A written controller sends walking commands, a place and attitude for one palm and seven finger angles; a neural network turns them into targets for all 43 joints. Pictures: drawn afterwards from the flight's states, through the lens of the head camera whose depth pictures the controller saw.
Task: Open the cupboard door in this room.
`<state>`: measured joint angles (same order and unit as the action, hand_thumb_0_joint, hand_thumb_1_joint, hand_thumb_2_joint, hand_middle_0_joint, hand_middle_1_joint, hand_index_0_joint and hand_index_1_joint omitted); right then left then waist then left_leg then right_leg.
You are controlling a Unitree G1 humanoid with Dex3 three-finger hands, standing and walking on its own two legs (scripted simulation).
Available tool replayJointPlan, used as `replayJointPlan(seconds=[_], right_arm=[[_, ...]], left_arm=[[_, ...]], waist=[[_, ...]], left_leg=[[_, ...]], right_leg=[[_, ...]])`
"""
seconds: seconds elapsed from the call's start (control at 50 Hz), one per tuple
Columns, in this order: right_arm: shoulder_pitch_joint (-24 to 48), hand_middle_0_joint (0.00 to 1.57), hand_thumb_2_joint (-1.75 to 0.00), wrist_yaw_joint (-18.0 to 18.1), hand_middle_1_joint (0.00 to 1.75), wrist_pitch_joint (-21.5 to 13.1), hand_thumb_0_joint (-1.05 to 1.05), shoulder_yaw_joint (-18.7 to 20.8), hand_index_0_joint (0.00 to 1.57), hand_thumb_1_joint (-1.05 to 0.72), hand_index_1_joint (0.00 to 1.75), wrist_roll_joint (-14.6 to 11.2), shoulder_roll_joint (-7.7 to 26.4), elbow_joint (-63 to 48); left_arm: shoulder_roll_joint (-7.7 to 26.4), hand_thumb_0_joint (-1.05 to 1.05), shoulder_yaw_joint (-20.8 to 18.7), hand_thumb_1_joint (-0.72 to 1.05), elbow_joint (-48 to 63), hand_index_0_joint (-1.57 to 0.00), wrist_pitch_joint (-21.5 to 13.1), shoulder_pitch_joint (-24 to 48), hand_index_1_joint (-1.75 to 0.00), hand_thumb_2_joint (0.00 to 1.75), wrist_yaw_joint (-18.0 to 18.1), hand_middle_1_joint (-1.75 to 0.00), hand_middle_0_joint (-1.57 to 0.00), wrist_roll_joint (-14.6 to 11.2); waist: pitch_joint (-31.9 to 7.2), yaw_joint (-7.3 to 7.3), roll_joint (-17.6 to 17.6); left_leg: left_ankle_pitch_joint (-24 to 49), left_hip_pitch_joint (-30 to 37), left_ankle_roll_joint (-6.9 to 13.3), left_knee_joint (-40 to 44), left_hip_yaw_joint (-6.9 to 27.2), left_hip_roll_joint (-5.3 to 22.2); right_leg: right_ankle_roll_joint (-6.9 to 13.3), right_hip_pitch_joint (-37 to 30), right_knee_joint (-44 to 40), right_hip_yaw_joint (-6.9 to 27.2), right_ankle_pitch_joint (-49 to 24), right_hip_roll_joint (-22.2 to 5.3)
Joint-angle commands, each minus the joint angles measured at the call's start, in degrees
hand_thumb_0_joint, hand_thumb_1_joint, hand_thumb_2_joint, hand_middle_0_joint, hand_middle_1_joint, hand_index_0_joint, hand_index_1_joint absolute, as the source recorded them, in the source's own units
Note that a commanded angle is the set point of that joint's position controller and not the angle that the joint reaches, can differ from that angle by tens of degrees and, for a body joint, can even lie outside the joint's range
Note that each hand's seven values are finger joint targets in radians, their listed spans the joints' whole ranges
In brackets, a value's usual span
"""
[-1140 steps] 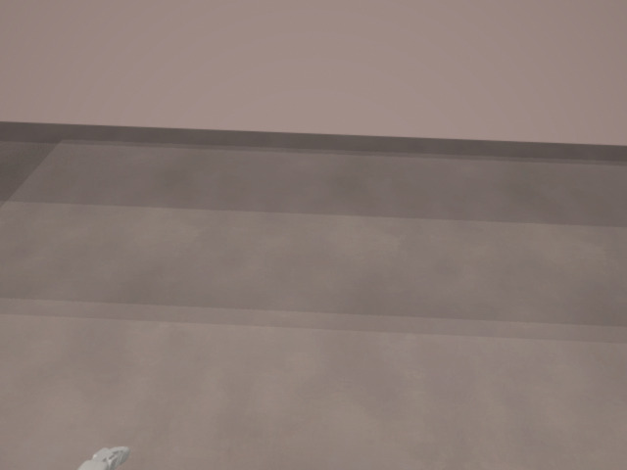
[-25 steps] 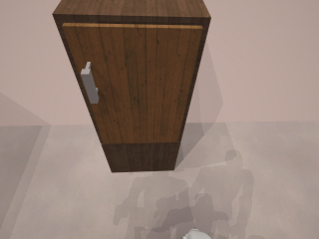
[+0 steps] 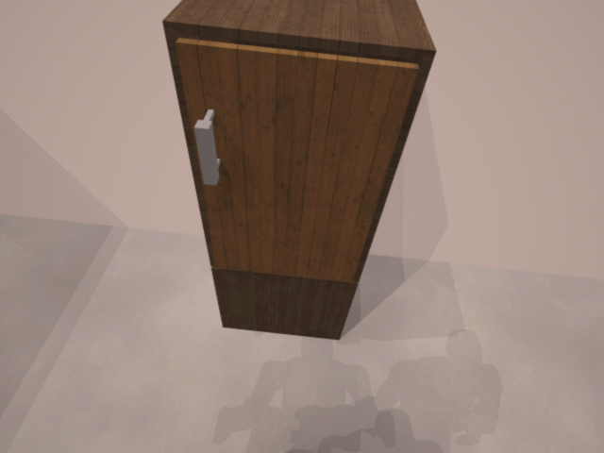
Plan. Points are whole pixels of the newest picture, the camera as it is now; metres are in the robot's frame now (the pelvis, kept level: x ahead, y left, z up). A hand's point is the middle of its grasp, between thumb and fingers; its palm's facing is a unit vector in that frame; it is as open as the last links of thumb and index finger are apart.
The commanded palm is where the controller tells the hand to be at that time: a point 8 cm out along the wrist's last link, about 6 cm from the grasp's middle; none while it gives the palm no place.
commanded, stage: come to a stop and stand still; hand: left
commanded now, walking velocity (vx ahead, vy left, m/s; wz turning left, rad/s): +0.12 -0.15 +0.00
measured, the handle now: (210, 147) +0.59 +0.21 +0.07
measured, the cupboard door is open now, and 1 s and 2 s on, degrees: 0 0 0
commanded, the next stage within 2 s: look again from close up in 0.40 s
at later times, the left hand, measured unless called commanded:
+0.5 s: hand out of the picture +0.00 +0.14 -0.17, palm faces +0.01 -0.98 -0.19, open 7.3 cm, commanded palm none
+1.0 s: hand out of the picture +0.03 +0.14 -0.16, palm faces +0.01 -0.98 -0.21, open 7.3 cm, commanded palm none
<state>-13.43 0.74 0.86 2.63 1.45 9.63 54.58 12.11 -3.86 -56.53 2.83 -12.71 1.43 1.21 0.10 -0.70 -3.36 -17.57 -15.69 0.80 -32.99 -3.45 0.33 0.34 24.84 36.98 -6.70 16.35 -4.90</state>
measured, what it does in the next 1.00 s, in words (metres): steps on the spot: right foot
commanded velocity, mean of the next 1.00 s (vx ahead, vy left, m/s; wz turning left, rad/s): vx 0.01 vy -0.02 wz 0.00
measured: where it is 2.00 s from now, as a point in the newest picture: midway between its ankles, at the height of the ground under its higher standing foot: outside the picture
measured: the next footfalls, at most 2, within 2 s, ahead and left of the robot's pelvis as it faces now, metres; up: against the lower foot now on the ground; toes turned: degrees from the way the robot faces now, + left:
right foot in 0.30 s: +0.03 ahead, -0.11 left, +0.00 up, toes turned -3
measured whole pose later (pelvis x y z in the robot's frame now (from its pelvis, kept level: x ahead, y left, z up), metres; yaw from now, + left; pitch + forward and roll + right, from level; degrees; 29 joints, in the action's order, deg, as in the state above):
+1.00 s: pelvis +0.02 -0.04 +0.01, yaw -1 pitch -1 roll +1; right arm -17.6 2.1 -0.8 -0.8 0.9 8.3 64.4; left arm 8.2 -0.1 -63.0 -1.6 -17.1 1.6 0.4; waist 1.1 0.5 0.9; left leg -15.6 -9.8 -1.3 -26.8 -2.0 1.5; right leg 3.7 9.7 28.3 -2.8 17.3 2.1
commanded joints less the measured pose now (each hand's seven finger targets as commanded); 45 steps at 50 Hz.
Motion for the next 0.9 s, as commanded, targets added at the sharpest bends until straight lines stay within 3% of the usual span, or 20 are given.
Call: replayJointPlan(seconds=[0.0, 0.02, 0.06, 0.12, 0.18, 0.22, 0.24, 0.26, 0.28, 0.3, 0.32, 0.34, 0.36, 0.38, 0.42, 0.44, 0.48, 0.52, 0.56, 0.88], right_arm=[[-1.78, 0.2, -0.9, 0.97, 0.3, -0.87, 0.0, 0.29, 0.2, -0.9, 0.3, 0.89, 7.15, -2.32], [-0.75, 0.2, -0.9, 1.08, 0.3, -1.4, 0.0, -0.17, 0.2, -0.9, 0.3, 0.61, 6.32, -1.87], [-2.78, 0.2, -0.9, 1.11, 0.3, -2.19, 0.0, -0.28, 0.2, -0.9, 0.3, 0.2, 6.11, -1.3], [-7.29, 0.2, -0.9, 1.5, 0.3, -2.74, 0.0, -0.51, 0.2, -0.9, 0.3, 0.21, 5.21, 1.12], [-8.55, 0.2, -0.9, 1.7, 0.3, -2.51, 0.0, -0.54, 0.2, -0.9, 0.3, 0.47, 5.55, 2.69], [-8.52, 0.2, -0.9, 1.77, 0.3, -2.07, 0.0, -0.73, 0.2, -0.9, 0.3, 0.22, 5.85, 3.72], [1.59, 0.2, -0.9, 0.71, 0.3, -2.79, 0.0, -0.16, 0.2, -0.9, 0.3, -1.21, 9.84, 1.13], [0.4, 0.2, -0.9, -0.27, 0.3, -2.15, 0.0, -1.4, 0.2, -0.9, 0.3, -0.98, 2.09, -1.48], [-1.74, 0.2, -0.9, -0.68, 0.3, -1.67, 0.0, -1.62, 0.2, -0.9, 0.3, -0.12, 1.08, -1.25], [-4.78, 0.2, -0.9, -0.83, 0.3, -1.94, 0.0, -1.81, 0.2, -0.9, 0.3, -0.18, 0.41, -0.54], [-6.52, 0.2, -0.9, -0.94, 0.3, -2.3, 0.0, -1.87, 0.2, -0.9, 0.3, -0.35, 0.1, 0.79], [-7.65, 0.2, -0.9, -0.57, 0.3, -2.64, 0.0, -1.92, 0.2, -0.9, 0.3, -0.58, 0.53, 1.85], [-8.47, 0.2, -0.9, -0.1, 0.3, -2.76, 0.0, -1.97, 0.2, -0.9, 0.3, -0.69, 1.42, 2.72], [-10.15, 0.2, -0.9, 0.09, 0.3, -2.9, 0.0, -1.86, 0.2, -0.9, 0.3, -0.69, 1.37, 3.46], [-8.62, 0.2, -0.9, 0.38, 0.3, -3.1, 0.0, -2.1, 0.2, -0.9, 0.3, -0.42, 2.31, 4.22], [-7.6, 0.2, -0.9, 0.63, 0.3, -3.09, 0.0, -2.16, 0.2, -0.9, 0.3, -0.38, 2.24, 4.41], [-6.79, 0.2, -0.9, 0.88, 0.3, -2.73, 0.0, -2.31, 0.2, -0.9, 0.3, -0.53, 1.58, 4.32], [-7.5, 0.2, -0.9, 1.07, 0.3, -2.64, 0.0, -2.44, 0.2, -0.9, 0.3, -0.57, 1.49, 4.8], [-8.3, 0.2, -0.9, 1.17, 0.3, -2.58, 0.0, -2.47, 0.2, -0.9, 0.3, -0.55, 1.77, 5.63], [-7.5, 0.2, -0.9, 1.36, 0.3, -2.58, 0.0, -2.64, 0.2, -0.9, 0.3, -0.6, 2.43, 8.07]], left_arm=[[0.7, 0.0, -0.12, 0.9, 3.86, -0.2, -1.19, -0.5, -0.3, 0.9, -1.16, -0.3, -0.2, 0.8], [0.43, 0.0, -0.01, 0.9, 2.1, -0.2, -1.46, -3.31, -0.3, 0.9, -1.39, -0.3, -0.2, 0.89], [-0.01, 0.0, 0.44, 0.9, 0.64, -0.2, -2.12, -5.78, -0.3, 0.9, -1.62, -0.3, -0.2, 0.82], [-0.38, 0.0, 1.04, 0.9, 0.47, -0.2, -2.73, -4.07, -0.3, 0.9, -1.54, -0.3, -0.2, 0.6], [-1.49, 0.0, 1.97, 0.9, 0.3, -0.2, -3.07, -2.68, -0.3, 0.9, -1.23, -0.3, -0.2, 0.12], [-2.48, 0.0, 2.21, 0.9, -1.61, -0.2, -3.51, -7.18, -0.3, 0.9, -0.93, -0.3, -0.2, -0.34], [1.27, 0.0, 2.88, 0.9, -7.42, -0.2, -4.45, -15.55, -0.3, 0.9, 1.84, -0.3, -0.2, 0.28], [3.57, 0.0, 2.96, 0.9, -4.64, -0.2, -5.28, -15.01, -0.3, 0.9, 1.6, -0.3, -0.2, 0.13], [5.01, 0.0, 2.69, 0.9, -3.19, -0.2, -5.99, -11.03, -0.3, 0.9, 0.96, -0.3, -0.2, 0.21], [4.99, 0.0, 2.88, 0.9, -2.8, -0.2, -6.43, -9.0, -0.3, 0.9, 0.91, -0.3, -0.2, 0.21], [4.2, 0.0, 2.52, 0.9, -2.42, -0.2, -6.62, -8.1, -0.3, 0.9, 1.18, -0.3, -0.2, 0.34], [3.55, 0.0, 2.21, 0.9, -3.38, -0.2, -6.97, -7.95, -0.3, 0.9, 1.48, -0.3, -0.2, -0.17], [2.0, 0.0, 2.74, 0.9, -3.62, -0.2, -6.89, -7.06, -0.3, 0.9, 1.62, -0.3, -0.2, -0.49], [1.42, 0.0, 2.81, 0.9, -3.34, -0.2, -6.53, -6.3, -0.3, 0.9, 1.64, -0.3, -0.2, -0.45], [0.68, 0.0, 2.81, 0.9, -3.09, -0.2, -5.37, -6.77, -0.3, 0.9, 1.51, -0.3, -0.2, -0.38], [0.69, 0.0, 2.83, 0.9, -3.41, -0.2, -5.06, -7.38, -0.3, 0.9, 1.38, -0.3, -0.2, -0.41], [0.75, 0.0, 2.9, 0.9, -4.29, -0.2, -4.98, -8.62, -0.3, 0.9, 1.2, -0.3, -0.2, -0.23], [0.95, 0.0, 3.04, 0.9, -4.71, -0.2, -5.14, -8.65, -0.3, 0.9, 1.01, -0.3, -0.2, -0.43], [1.05, 0.0, 3.04, 0.9, -4.71, -0.2, -5.2, -8.1, -0.3, 0.9, 1.01, -0.3, -0.2, -0.5], [2.59, 0.0, 2.52, 0.9, -4.03, -0.2, -5.1, -7.43, -0.3, 0.9, 0.88, -0.3, -0.2, -0.5]], waist=[[4.79, -0.47, 12.72], [3.86, -1.44, 11.28], [1.95, -0.53, 8.55], [2.45, 1.52, 7.88], [3.02, 2.65, 10.03], [1.12, 0.82, 8.59], [5.07, -4.23, 8.68], [5.95, -1.88, -3.3], [5.68, 0.37, -2.44], [0.83, 2.17, -1.02], [-3.45, 2.82, -1.22], [-5.89, 2.95, -9.53], [-6.55, 3.17, -10.0], [-6.02, 3.61, -7.26], [0.03, 2.18, 8.3], [2.63, 1.37, 11.81], [6.6, 0.6, 8.2], [6.48, 1.11, 3.27], [6.3, 1.47, 1.11], [3.29, 1.06, 3.51]], left_leg=[[-15.18, -8.86, 8.88, 26.99, 20.86, 15.5], [-11.48, -5.78, 7.96, 24.96, 17.13, 13.75], [-4.32, 1.57, 7.68, 22.79, 13.02, 12.09], [4.84, 7.2, 8.89, 21.31, 13.0, 13.4], [14.46, 7.33, 9.87, 18.34, 12.68, 14.75], [16.63, 5.03, 8.37, 14.3, 11.0, 13.25], [14.06, -2.76, 3.24, 1.47, 3.65, 10.3], [-4.66, -7.02, 0.39, -3.91, 1.76, 2.62], [-6.63, -5.39, -0.57, -7.75, 1.34, 1.63], [-6.15, -2.74, -0.63, -7.7, 1.24, 1.24], [-3.83, -1.74, -0.66, -5.52, 1.31, 0.32], [-1.76, -0.53, -0.33, -2.3, 1.87, 1.32], [1.0, 2.57, -0.18, 1.02, 2.3, 1.73], [4.44, 4.79, 0.28, 3.41, 2.85, 2.36], [9.98, 3.65, 1.11, 6.59, 6.01, 5.07], [10.28, 1.4, 1.86, 8.17, 7.43, 6.12], [7.77, -1.74, 1.89, 8.56, 6.76, 5.65], [7.31, -0.09, 1.14, 8.18, 5.48, 4.65], [7.26, 1.19, 0.86, 8.35, 5.09, 4.43], [10.1, 3.85, 0.36, 9.55, 4.22, 4.87]], right_leg=[[0.04, 3.35, 18.52, 7.67, 4.45, 2.3], [-0.09, 3.8, 21.09, 7.64, 2.67, 2.81], [-0.5, 6.16, 22.44, 6.68, 0.94, 3.14], [-0.95, 6.59, 16.55, 5.93, 3.35, 2.34], [-0.88, 0.05, 3.62, 4.67, 9.47, 2.29], [-0.93, -8.72, -7.86, 4.37, 5.19, 3.19], [0.35, -10.41, -12.52, 9.66, -7.12, -0.83], [2.01, -7.19, -21.82, 21.29, 2.26, -5.54], [4.92, -5.71, -23.73, 23.78, 1.57, -9.89], [7.26, -7.7, -22.18, 20.35, -0.42, -9.58], [7.37, -13.14, -18.1, 16.93, -11.77, -5.85], [7.05, -15.89, -14.82, 16.34, -18.07, -5.37], [6.39, -15.32, -13.41, 14.97, -18.65, -5.1], [5.23, -13.97, -11.98, 12.18, -15.35, -3.41], [3.53, -9.21, -10.23, 11.12, -4.01, 0.09], [3.08, -9.51, -10.14, 10.34, -2.69, 1.13], [2.99, -10.02, -11.94, 10.73, -3.85, 0.86], [3.15, -9.66, -13.48, 12.07, -5.84, -0.05], [3.15, -9.55, -14.28, 12.38, -6.76, -0.32], [3.16, -13.86, -14.52, 11.87, -13.86, -0.88]])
